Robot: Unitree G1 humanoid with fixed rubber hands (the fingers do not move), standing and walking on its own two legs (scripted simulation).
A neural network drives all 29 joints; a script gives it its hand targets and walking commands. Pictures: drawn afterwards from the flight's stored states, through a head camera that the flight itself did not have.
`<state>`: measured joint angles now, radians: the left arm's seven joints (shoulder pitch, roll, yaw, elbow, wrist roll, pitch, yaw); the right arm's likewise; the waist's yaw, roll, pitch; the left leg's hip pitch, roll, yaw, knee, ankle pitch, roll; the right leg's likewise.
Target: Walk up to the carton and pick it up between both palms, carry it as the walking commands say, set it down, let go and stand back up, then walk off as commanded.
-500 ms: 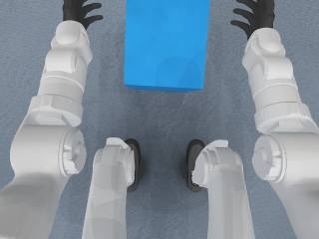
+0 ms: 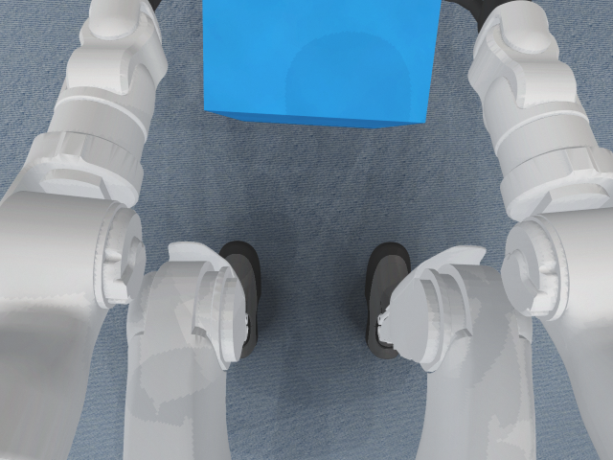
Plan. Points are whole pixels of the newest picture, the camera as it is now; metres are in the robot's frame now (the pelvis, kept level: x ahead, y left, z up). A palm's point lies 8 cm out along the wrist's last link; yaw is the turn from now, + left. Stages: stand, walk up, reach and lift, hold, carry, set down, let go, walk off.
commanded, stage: reach and lift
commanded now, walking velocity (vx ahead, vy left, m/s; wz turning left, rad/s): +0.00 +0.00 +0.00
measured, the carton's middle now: (316, 27) +0.55 +0.01 -0.26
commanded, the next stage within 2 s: none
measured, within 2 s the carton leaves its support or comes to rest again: leaves its support in 1.54 s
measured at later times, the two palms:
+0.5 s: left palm out of the picture +0.55 +0.18 -0.20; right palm (487, 11) +0.55 -0.15 -0.20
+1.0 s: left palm out of the picture +0.55 +0.16 -0.20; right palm (467, 10) +0.55 -0.14 -0.20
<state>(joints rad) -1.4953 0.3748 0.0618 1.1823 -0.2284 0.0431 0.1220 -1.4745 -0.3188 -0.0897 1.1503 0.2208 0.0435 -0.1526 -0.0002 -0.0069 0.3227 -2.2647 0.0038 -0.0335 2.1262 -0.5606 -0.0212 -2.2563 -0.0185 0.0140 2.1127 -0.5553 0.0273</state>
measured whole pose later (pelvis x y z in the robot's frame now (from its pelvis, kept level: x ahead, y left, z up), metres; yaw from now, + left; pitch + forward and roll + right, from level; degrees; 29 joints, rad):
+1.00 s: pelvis -0.01 +0.00 -0.02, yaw +0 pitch +36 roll -1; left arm -1.59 0.33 0.05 1.23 -0.20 0.03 0.13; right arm -1.57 -0.29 -0.08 1.21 0.20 0.03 -0.17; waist 0.01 -0.01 0.44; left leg -2.25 0.00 -0.03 2.19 -0.56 -0.02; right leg -2.25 -0.01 0.02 2.18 -0.55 0.03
